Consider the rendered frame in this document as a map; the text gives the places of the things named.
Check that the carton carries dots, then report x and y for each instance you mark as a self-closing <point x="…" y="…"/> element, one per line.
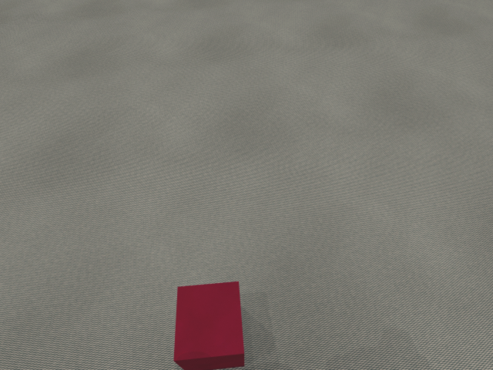
<point x="209" y="333"/>

